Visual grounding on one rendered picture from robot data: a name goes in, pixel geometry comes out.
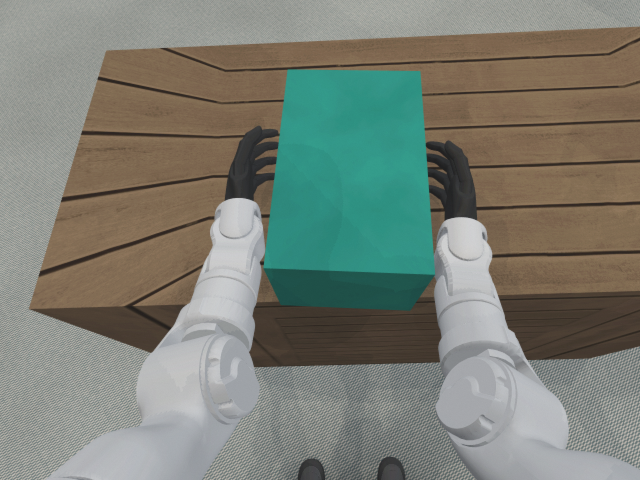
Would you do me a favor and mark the robot right hand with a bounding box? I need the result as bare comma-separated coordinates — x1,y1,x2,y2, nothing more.
426,140,477,220

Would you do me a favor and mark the pedestal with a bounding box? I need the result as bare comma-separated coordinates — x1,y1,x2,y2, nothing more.
29,27,640,367

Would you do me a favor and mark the left robot upper arm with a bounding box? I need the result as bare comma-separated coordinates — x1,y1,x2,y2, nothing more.
45,333,260,480

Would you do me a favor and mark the robot foot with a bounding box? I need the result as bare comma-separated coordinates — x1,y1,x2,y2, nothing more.
298,459,325,480
377,457,406,480

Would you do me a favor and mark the carton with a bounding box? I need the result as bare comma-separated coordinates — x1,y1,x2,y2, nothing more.
263,69,435,311

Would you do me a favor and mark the right robot upper arm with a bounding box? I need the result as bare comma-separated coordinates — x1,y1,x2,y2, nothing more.
435,356,640,480

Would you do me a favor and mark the robot left hand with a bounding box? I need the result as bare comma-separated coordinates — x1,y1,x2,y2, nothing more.
225,126,279,201

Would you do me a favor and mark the right robot forearm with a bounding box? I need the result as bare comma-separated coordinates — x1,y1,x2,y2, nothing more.
434,217,548,390

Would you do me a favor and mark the left robot forearm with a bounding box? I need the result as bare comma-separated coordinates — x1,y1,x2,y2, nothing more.
136,198,265,415

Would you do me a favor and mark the robot left foot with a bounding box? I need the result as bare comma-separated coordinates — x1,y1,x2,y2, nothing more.
298,459,325,480

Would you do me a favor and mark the robot right foot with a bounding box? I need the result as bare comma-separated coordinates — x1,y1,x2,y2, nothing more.
377,457,406,480

